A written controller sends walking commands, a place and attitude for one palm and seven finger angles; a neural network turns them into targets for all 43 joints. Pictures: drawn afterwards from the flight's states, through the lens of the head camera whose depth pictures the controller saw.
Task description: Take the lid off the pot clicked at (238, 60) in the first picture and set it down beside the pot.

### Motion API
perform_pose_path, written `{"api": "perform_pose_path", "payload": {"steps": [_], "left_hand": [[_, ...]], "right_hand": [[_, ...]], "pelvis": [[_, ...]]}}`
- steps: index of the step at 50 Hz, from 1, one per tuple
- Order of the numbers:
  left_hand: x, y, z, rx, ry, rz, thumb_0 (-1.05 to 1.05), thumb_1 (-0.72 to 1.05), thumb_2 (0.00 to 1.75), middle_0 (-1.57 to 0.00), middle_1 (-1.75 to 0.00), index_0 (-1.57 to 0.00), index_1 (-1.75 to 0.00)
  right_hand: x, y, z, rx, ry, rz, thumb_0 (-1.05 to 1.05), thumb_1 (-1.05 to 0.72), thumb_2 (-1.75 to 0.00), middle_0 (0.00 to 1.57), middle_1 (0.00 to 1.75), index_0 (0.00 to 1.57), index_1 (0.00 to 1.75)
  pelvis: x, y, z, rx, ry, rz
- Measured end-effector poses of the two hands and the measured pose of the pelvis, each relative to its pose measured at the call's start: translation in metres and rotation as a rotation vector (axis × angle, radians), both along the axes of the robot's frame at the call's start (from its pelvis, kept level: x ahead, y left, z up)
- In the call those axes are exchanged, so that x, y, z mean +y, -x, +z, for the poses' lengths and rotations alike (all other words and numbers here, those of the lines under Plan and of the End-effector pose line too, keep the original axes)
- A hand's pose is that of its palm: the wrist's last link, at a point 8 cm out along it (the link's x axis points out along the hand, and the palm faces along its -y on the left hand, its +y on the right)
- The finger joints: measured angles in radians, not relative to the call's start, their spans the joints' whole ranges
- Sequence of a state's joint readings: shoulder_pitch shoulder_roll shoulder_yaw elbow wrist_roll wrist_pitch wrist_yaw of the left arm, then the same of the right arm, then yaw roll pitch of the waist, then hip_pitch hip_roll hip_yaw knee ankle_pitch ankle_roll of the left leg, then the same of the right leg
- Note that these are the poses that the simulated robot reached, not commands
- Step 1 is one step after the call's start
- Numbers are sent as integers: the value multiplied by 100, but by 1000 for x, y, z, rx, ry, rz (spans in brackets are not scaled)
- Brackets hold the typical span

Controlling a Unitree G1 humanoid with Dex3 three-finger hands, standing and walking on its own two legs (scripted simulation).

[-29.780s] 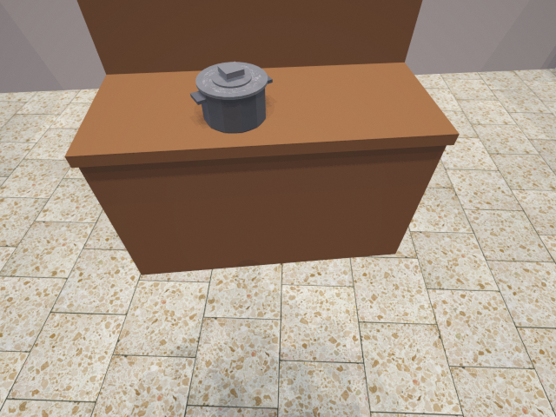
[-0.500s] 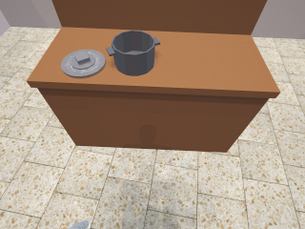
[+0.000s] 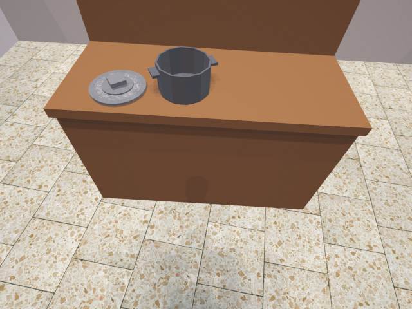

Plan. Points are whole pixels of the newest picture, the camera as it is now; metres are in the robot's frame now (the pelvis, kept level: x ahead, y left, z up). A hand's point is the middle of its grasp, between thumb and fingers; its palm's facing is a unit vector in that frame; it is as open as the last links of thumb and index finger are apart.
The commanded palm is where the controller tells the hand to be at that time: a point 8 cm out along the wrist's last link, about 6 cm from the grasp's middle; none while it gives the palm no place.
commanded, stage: let the arm hang, fingers relaxed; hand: left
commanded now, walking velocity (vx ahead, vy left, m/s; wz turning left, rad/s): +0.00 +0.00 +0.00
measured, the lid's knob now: (116, 80) +0.83 +0.34 -0.07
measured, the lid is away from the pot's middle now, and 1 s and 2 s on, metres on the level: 0.24 0.24 0.24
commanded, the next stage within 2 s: look to check the result in 0.66 s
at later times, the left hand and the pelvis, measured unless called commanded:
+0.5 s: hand out of the picture +0.01 +0.17 -0.18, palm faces +0.02 -0.98 -0.18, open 7.3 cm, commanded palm none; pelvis +0.01 +0.01 +0.00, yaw -1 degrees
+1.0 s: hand out of the picture +0.03 +0.18 -0.18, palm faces +0.02 -0.98 -0.19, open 7.3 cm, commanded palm none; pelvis +0.02 +0.01 +0.00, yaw +0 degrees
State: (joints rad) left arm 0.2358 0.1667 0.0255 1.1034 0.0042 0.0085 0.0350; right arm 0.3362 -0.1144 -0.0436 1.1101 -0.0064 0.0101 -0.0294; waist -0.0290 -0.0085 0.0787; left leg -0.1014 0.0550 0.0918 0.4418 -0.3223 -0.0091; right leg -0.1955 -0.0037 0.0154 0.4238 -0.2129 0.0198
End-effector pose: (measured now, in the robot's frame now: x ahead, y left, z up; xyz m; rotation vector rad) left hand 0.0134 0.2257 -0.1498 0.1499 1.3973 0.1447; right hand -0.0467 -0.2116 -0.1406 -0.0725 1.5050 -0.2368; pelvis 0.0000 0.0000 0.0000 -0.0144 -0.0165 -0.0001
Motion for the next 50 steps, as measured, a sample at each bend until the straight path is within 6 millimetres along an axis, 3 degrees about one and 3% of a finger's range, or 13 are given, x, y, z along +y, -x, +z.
{"api": "perform_pose_path", "payload": {"steps": [6,13,29,50], "left_hand": [[-2,14,-2,40,14,6,1,92,90,-20,-30,-20,-30],[-5,17,-4,51,19,10,1,92,90,-20,-30,-20,-30],[-1,5,-4,25,9,17,1,93,90,-20,-30,-20,-30],[3,-11,-3,10,-4,14,1,93,90,-20,-30,-20,-30]], "right_hand": [[11,8,0,16,-10,-14,1,-91,-90,20,30,20,30],[19,-2,-3,-11,-21,-19,1,-91,-90,20,30,20,30],[13,-33,-6,-76,-4,-4,1,-91,-90,20,30,20,30],[11,-30,-6,-44,-1,-5,1,-91,-90,20,30,20,30]], "pelvis": [[4,-1,0,-1,-3,-4],[6,-3,-1,-5,-5,-7],[6,-11,-3,-8,-2,-9],[6,-16,-3,-9,-2,-7]]}}
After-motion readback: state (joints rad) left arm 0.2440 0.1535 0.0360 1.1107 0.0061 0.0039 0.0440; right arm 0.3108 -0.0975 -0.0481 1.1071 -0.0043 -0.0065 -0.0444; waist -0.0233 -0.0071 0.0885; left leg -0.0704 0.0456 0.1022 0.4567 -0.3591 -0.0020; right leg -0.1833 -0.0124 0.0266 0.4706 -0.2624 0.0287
